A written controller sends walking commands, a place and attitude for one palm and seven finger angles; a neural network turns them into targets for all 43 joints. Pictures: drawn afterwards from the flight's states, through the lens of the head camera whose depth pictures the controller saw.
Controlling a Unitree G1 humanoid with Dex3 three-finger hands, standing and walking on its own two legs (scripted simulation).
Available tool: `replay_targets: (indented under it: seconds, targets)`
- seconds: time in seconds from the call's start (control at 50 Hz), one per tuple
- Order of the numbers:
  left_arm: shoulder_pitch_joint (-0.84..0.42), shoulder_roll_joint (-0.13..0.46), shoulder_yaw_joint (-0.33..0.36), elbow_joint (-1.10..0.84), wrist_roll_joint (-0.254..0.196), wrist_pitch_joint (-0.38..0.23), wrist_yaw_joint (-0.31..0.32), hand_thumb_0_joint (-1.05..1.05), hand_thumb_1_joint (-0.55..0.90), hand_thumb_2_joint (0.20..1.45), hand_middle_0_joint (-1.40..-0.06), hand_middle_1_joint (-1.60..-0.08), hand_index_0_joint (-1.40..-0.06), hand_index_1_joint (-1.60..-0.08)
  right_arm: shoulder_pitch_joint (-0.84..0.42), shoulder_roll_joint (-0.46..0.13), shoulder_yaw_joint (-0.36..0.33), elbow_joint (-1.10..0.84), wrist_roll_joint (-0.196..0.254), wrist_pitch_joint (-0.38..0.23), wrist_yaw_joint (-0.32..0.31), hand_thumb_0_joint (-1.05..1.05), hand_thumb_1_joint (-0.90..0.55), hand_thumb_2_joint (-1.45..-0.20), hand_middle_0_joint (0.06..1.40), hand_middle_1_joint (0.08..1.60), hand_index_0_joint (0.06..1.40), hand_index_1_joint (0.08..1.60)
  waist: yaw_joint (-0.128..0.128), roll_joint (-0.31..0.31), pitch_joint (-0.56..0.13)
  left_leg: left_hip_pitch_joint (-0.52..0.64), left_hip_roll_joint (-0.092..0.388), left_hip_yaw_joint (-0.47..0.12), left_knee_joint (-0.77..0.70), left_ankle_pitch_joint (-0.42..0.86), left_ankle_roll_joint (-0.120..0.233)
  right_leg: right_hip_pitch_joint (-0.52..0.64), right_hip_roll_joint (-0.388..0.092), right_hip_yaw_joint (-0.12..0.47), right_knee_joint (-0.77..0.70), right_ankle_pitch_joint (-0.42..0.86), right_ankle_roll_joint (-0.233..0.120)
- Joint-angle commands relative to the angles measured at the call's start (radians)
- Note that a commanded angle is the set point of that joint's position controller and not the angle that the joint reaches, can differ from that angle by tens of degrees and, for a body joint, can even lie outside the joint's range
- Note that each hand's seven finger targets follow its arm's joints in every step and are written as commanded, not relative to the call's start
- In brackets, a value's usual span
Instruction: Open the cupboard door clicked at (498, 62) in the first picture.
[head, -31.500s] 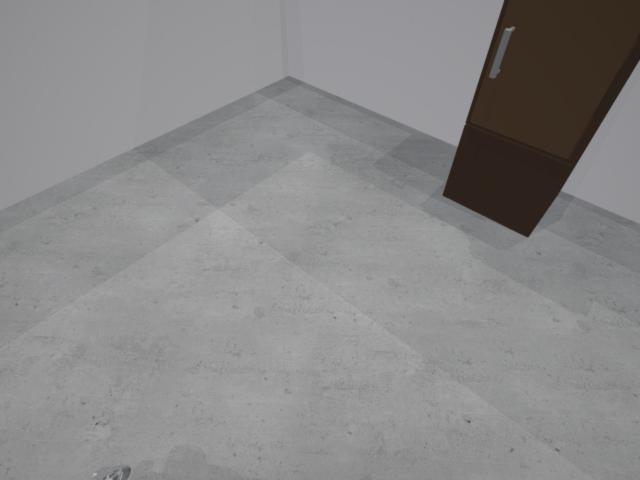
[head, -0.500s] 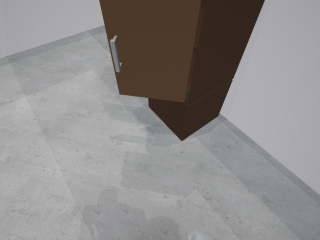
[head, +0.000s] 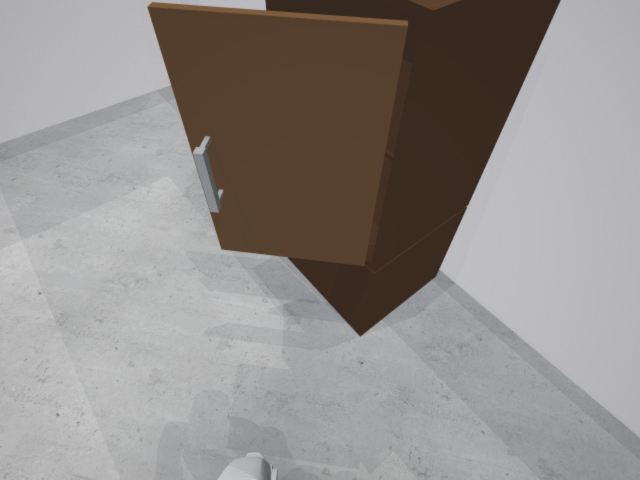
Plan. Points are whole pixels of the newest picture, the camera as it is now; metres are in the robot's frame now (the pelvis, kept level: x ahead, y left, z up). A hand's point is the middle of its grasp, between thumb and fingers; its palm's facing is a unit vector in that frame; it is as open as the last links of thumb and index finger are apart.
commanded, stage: come to a stop and stand still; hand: left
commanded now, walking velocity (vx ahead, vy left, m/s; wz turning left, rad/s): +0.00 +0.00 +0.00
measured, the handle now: (211, 175) +0.66 +0.27 -0.06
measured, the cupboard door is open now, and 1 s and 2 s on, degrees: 44 44 44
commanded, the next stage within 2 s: look again from close up in 1.06 s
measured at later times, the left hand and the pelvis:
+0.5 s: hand out of the picture +0.12 +0.23 -0.18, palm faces -0.03 -0.98 -0.22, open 7.4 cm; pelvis +0.03 +0.03 -0.01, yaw -3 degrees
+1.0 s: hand out of the picture +0.07 +0.17 -0.19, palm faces +0.00 -0.98 -0.19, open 7.3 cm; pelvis +0.05 +0.00 -0.01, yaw -3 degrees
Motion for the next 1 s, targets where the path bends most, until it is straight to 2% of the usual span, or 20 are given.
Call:
replay_targets:
  seconds: [0.0, 0.02, 0.04, 0.06, 0.08, 0.1, 0.12, 0.18, 0.24, 0.32, 0.46, 0.52, 0.56, 0.58, 0.6, 0.64, 0.72, 0.78, 0.82, 0.98]
  targets:
    - [0.035, 0.160, 0.023, -0.017, 0.001, -0.002, 0.011, 0.000, 0.900, 0.900, -0.200, -0.300, -0.200, -0.300, 0.011, -0.043, -0.001, -0.055, -0.002, -0.026, 0.000, 0.000, -0.900, -0.900, 0.200, 0.300, 0.200, 0.300, -0.004, -0.159, 0.002, 0.159, -0.053, 0.056, -0.182, 0.060, 0.021, -0.072, -0.214, 0.087, -0.032, 0.387, -0.101]
    - [0.017, 0.149, 0.018, -0.017, -0.001, 0.006, 0.014, 0.000, 0.900, 0.900, -0.200, -0.300, -0.200, -0.300, 0.071, -0.058, -0.001, -0.031, -0.004, -0.032, -0.008, 0.000, -0.900, -0.900, 0.200, 0.300, 0.200, 0.300, -0.040, -0.124, -0.005, 0.272, -0.062, 0.059, -0.265, 0.132, 0.023, -0.116, -0.175, 0.057, 0.055, 0.398, -0.076]
    - [0.042, 0.114, 0.003, -0.016, -0.005, 0.014, 0.018, 0.000, 0.900, 0.900, -0.200, -0.300, -0.200, -0.300, 0.149, -0.110, -0.008, -0.006, -0.009, -0.040, -0.018, 0.000, -0.900, -0.900, 0.200, 0.300, 0.200, 0.300, -0.060, -0.011, -0.076, 0.428, 0.008, -0.009, -0.282, 0.362, 0.042, -0.174, -0.112, 0.028, 0.211, 0.311, -0.039]
    - [0.102, 0.062, -0.010, -0.017, -0.016, 0.023, 0.027, 0.000, 0.900, 0.900, -0.200, -0.300, -0.200, -0.300, 0.203, -0.193, -0.021, -0.001, -0.015, -0.040, -0.034, 0.000, -0.900, -0.900, 0.200, 0.300, 0.200, 0.300, -0.060, 0.174, -0.172, 0.561, 0.209, -0.218, -0.250, 0.709, 0.130, -0.286, -0.026, -0.006, 0.343, -0.043, 0.005]
    - [0.116, 0.051, -0.024, -0.015, -0.020, 0.035, 0.037, 0.000, 0.900, 0.900, -0.200, -0.300, -0.200, -0.300, 0.206, -0.203, -0.019, -0.004, -0.008, -0.026, -0.046, 0.000, -0.900, -0.900, 0.200, 0.300, 0.200, 0.300, -0.056, 0.186, -0.189, 0.461, 0.295, -0.249, -0.309, 0.854, 0.197, -0.211, 0.005, 0.047, 0.483, -0.360, 0.012]
    - [0.140, 0.037, -0.027, -0.005, -0.023, 0.051, 0.043, 0.000, 0.900, 0.900, -0.200, -0.300, -0.200, -0.300, 0.128, -0.198, -0.006, -0.014, -0.004, -0.026, -0.061, 0.000, -0.900, -0.900, 0.200, 0.300, 0.200, 0.300, -0.022, 0.201, -0.194, 0.434, 0.307, -0.259, -0.340, 0.855, 0.213, -0.227, 0.002, 0.098, 0.533, -0.388, 0.020]
    - [0.126, 0.053, -0.023, 0.007, -0.023, 0.068, 0.046, 0.000, 0.900, 0.900, -0.200, -0.300, -0.200, -0.300, 0.076, -0.200, -0.008, -0.028, -0.002, -0.018, -0.074, 0.000, -0.900, -0.900, 0.200, 0.300, 0.200, 0.300, -0.024, 0.274, -0.170, 0.387, 0.319, -0.271, -0.356, 0.843, 0.220, -0.241, -0.009, 0.131, 0.580, -0.368, 0.026]
    - [0.061, 0.093, -0.005, -0.013, -0.016, 0.097, 0.034, 0.000, 0.900, 0.900, -0.200, -0.300, -0.200, -0.300, 0.017, -0.183, -0.012, -0.043, -0.002, 0.007, -0.088, 0.000, -0.900, -0.900, 0.200, 0.300, 0.200, 0.300, -0.023, 0.113, -0.073, 0.268, 0.318, -0.230, -0.369, 0.735, 0.246, -0.290, -0.013, 0.154, 0.653, -0.296, 0.023]
    - [0.053, 0.104, 0.019, -0.054, -0.006, 0.119, 0.022, 0.000, 0.900, 0.900, -0.200, -0.300, -0.200, -0.300, 0.002, -0.207, -0.030, -0.053, -0.001, 0.017, -0.094, 0.000, -0.900, -0.900, 0.200, 0.300, 0.200, 0.300, -0.022, 0.101, -0.148, 0.306, 0.332, -0.202, -0.386, 0.569, 0.248, -0.373, 0.009, 0.169, 0.783, -0.236, 0.030]
    - [0.023, 0.095, 0.032, -0.100, 0.000, 0.131, 0.011, 0.000, 0.900, 0.900, -0.200, -0.300, -0.200, -0.300, -0.033, -0.193, -0.036, -0.070, -0.006, 0.013, -0.087, 0.000, -0.900, -0.900, 0.200, 0.300, 0.200, 0.300, -0.010, 0.125, -0.135, 0.244, 0.305, -0.177, -0.436, 0.307, 0.220, -0.388, 0.012, 0.174, 0.778, -0.166, 0.036]
    - [-0.009, 0.061, 0.014, -0.114, 0.000, 0.113, 0.003, 0.000, 0.900, 0.900, -0.200, -0.300, -0.200, -0.300, -0.014, -0.211, -0.053, -0.067, -0.022, 0.027, -0.056, 0.000, -0.900, -0.900, 0.200, 0.300, 0.200, 0.300, -0.023, 0.218, -0.103, 0.141, 0.224, -0.186, -0.516, -0.197, 0.157, -0.191, 0.039, 0.063, 0.371, -0.179, 0.004]
    - [0.096, 0.094, 0.013, -0.064, -0.002, 0.090, 0.012, 0.000, 0.900, 0.900, -0.200, -0.300, -0.200, -0.300, -0.002, -0.159, -0.046, -0.057, -0.012, 0.032, -0.044, 0.000, -0.900, -0.900, 0.200, 0.300, 0.200, 0.300, 0.025, 0.099, -0.092, 0.048, 0.096, -0.099, -0.428, -0.278, 0.071, 0.029, 0.031, 0.059, 0.026, -0.053, -0.014]
    - [0.011, 0.206, 0.013, -0.090, 0.003, 0.074, 0.024, 0.000, 0.900, 0.900, -0.200, -0.300, -0.200, -0.300, -0.008, -0.059, -0.018, -0.086, 0.001, 0.042, -0.026, 0.000, -0.900, -0.900, 0.200, 0.300, 0.200, 0.300, 0.000, -0.212, 0.023, 0.019, -0.044, 0.007, -0.178, -0.208, -0.003, -0.197, -0.274, 0.431, -0.261, -0.448, -0.132]
    - [-0.064, 0.212, 0.009, -0.109, 0.002, 0.066, 0.029, 0.000, 0.900, 0.900, -0.200, -0.300, -0.200, -0.300, -0.016, -0.078, -0.018, -0.086, -0.007, 0.043, -0.021, 0.000, -0.900, -0.900, 0.200, 0.300, 0.200, 0.300, -0.011, -0.154, 0.036, 0.127, -0.034, -0.016, -0.112, -0.152, 0.009, -0.336, -0.288, 0.428, -0.275, -0.439, -0.145]
    - [-0.106, 0.196, 0.002, -0.109, -0.001, 0.055, 0.030, 0.000, 0.900, 0.900, -0.200, -0.300, -0.200, -0.300, 0.010, -0.068, -0.015, -0.062, -0.013, 0.044, -0.020, 0.000, -0.900, -0.900, 0.200, 0.300, 0.200, 0.300, -0.026, -0.216, 0.062, 0.127, -0.039, -0.038, -0.088, -0.090, 0.018, -0.325, -0.227, 0.387, -0.242, -0.292, -0.131]
    - [-0.120, 0.165, -0.006, -0.098, -0.006, 0.046, 0.026, 0.000, 0.900, 0.900, -0.200, -0.300, -0.200, -0.300, 0.082, -0.084, -0.015, -0.026, -0.010, 0.036, -0.022, 0.000, -0.900, -0.900, 0.200, 0.300, 0.200, 0.300, -0.040, -0.212, 0.060, 0.153, -0.040, -0.039, -0.098, -0.052, 0.017, -0.267, -0.194, 0.300, -0.176, -0.129, -0.118]
    - [-0.071, 0.154, 0.000, -0.061, -0.010, 0.043, 0.023, 0.000, 0.900, 0.900, -0.200, -0.300, -0.200, -0.300, 0.132, -0.078, -0.002, 0.007, -0.006, 0.016, -0.034, 0.000, -0.900, -0.900, 0.200, 0.300, 0.200, 0.300, -0.029, -0.075, 0.043, 0.238, -0.041, -0.044, -0.246, 0.081, 0.013, -0.212, -0.166, 0.246, -0.060, 0.038, -0.090]
    - [-0.016, 0.115, -0.004, -0.030, -0.018, 0.046, 0.025, 0.000, 0.900, 0.900, -0.200, -0.300, -0.200, -0.300, 0.131, -0.101, 0.005, 0.027, -0.003, 0.000, -0.052, 0.000, -0.900, -0.900, 0.200, 0.300, 0.200, 0.300, -0.002, -0.053, -0.005, 0.290, 0.011, -0.094, -0.285, 0.253, 0.038, -0.145, -0.087, 0.192, 0.019, 0.191, -0.053]
    - [-0.008, 0.117, -0.003, -0.016, -0.021, 0.055, 0.030, 0.000, 0.900, 0.900, -0.200, -0.300, -0.200, -0.300, 0.133, -0.111, 0.006, 0.041, 0.002, -0.006, -0.061, 0.000, -0.900, -0.900, 0.200, 0.300, 0.200, 0.300, 0.002, 0.067, -0.088, 0.324, 0.028, -0.103, -0.274, 0.431, 0.053, -0.071, -0.078, 0.159, 0.085, 0.306, -0.039]
    - [0.000, 0.089, -0.012, 0.005, -0.016, 0.065, 0.036, 0.000, 0.900, 0.900, -0.200, -0.300, -0.200, -0.300, 0.105, -0.092, 0.004, 0.044, 0.008, 0.004, -0.070, 0.000, -0.900, -0.900, 0.200, 0.300, 0.200, 0.300, -0.002, -0.002, -0.056, 0.321, 0.031, -0.104, -0.302, 0.318, 0.057, -0.077, -0.056, 0.157, 0.043, 0.219, -0.027]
